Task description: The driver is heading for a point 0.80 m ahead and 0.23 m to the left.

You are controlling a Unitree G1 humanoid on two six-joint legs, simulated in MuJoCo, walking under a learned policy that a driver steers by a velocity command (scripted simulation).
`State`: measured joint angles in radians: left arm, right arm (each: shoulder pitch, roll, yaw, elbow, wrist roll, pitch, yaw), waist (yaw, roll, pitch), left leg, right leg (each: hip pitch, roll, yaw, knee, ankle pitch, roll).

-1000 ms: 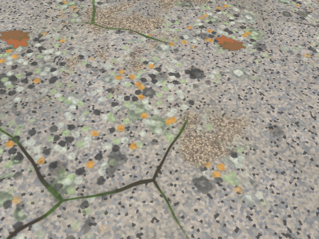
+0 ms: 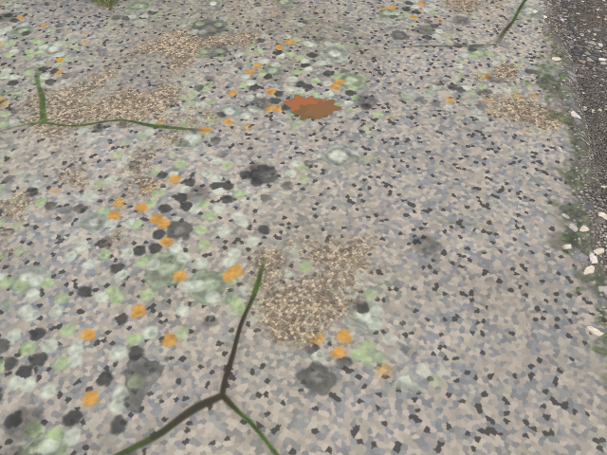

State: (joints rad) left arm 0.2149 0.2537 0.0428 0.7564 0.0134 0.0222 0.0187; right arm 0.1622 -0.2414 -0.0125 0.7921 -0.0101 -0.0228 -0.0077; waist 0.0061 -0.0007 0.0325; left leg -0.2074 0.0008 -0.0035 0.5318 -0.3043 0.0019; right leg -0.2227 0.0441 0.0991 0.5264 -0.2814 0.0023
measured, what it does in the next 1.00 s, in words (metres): walks ahead: right foot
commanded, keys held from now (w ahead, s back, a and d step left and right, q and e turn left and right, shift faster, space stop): no key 0.34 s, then w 0.56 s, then w+q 0.10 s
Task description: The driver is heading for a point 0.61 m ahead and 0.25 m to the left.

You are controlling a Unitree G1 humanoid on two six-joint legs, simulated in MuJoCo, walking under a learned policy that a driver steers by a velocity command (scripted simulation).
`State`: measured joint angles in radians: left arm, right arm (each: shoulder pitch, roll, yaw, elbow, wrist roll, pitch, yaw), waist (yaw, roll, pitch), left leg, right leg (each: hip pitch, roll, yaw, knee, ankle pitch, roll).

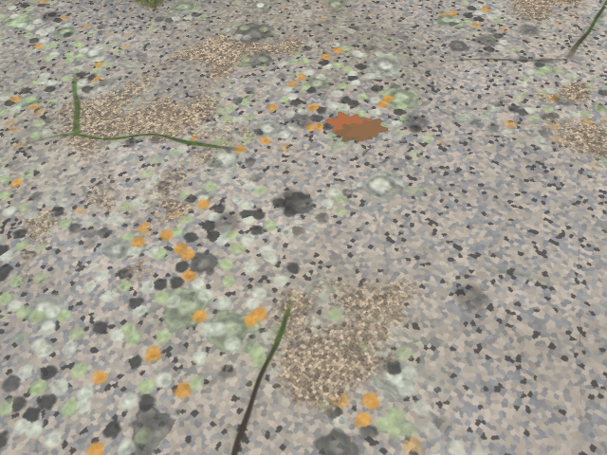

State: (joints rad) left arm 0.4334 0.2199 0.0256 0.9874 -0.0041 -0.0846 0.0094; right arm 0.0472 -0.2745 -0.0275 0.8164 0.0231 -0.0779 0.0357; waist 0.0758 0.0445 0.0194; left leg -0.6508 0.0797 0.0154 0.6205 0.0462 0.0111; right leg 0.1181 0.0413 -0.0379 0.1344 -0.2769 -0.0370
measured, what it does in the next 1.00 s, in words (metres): walks ahead, turning left: left foot, then right foot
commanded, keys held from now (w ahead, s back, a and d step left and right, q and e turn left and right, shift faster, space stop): w+q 0.78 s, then no key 0.22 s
